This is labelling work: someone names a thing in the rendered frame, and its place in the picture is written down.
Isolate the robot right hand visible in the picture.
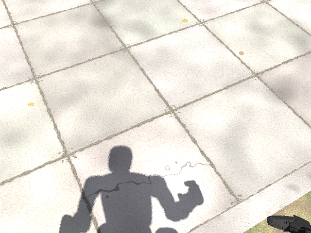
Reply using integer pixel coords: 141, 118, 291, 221
266, 215, 311, 233

